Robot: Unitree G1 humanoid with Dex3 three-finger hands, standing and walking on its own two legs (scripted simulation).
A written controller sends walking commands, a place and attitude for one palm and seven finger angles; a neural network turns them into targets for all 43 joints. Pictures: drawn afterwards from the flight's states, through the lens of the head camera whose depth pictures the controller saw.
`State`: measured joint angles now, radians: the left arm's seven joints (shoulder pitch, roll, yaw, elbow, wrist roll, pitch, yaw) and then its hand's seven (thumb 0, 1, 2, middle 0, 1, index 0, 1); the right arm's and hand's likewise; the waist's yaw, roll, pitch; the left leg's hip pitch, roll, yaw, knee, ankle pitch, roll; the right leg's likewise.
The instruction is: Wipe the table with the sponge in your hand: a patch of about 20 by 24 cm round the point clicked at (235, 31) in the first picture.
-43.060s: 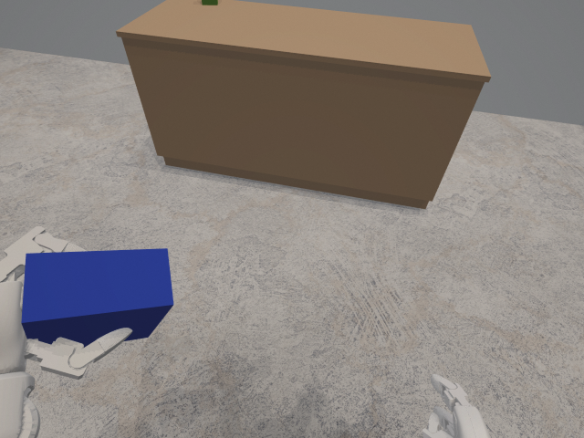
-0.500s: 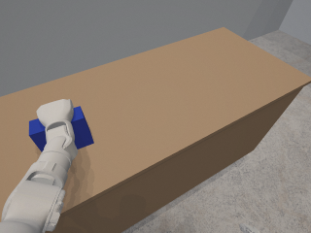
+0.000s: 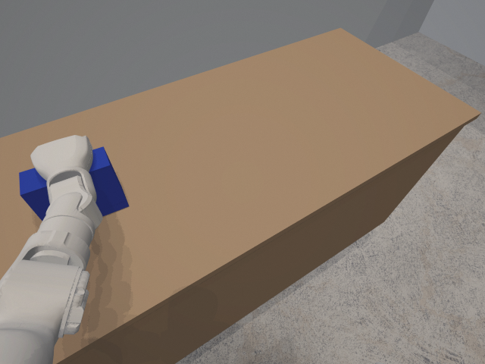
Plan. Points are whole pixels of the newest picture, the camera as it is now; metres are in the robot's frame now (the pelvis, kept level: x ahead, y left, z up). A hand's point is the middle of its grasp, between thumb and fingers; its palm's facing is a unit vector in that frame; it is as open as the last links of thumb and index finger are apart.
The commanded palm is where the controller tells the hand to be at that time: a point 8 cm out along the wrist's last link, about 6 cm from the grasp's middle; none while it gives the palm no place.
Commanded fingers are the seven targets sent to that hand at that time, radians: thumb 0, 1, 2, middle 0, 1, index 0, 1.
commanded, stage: slide back across to the first lane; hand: left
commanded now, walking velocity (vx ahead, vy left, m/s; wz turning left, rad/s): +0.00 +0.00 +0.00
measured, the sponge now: (82, 197) +0.42 +0.31 +0.00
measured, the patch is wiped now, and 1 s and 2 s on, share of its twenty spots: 1.00 1.00 1.00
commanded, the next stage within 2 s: wipe back along the first lane in 0.50 s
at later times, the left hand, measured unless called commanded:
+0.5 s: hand (37, 194) +0.39 +0.36 +0.04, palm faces -0.09 -0.05 -0.99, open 10.0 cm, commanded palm +0.37 +0.35 +0.10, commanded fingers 0.00 0.10 1.30 -1.20 -1.60 -1.20 -1.60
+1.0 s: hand (33, 213) +0.35 +0.35 +0.04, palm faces -0.05 -0.03 -1.00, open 10.0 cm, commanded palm +0.32 +0.33 +0.08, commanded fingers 0.00 0.10 1.30 -1.20 -1.60 -1.20 -1.60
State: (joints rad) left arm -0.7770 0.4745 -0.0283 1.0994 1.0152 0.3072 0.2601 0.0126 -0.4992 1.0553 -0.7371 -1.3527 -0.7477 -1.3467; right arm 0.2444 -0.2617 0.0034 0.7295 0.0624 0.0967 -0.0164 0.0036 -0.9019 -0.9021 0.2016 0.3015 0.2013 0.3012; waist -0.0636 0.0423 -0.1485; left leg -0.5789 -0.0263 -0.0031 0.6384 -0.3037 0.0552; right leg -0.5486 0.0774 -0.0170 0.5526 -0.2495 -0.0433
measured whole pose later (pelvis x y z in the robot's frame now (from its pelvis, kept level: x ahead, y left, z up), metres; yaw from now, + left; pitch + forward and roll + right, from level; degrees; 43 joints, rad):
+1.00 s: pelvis +0.02 +0.02 +0.01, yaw +2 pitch +8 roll -2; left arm -0.40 0.45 -0.06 0.66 0.98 0.32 0.21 0.00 -0.49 1.06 -0.72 -1.37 -0.73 -1.36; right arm 0.18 -0.26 0.00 0.70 0.08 0.14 -0.01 0.01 -0.90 -0.90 0.20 0.30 0.20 0.30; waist 0.02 0.06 -0.12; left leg -0.40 -0.07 -0.02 0.57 -0.31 0.09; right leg -0.36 0.04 -0.03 0.48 -0.26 -0.02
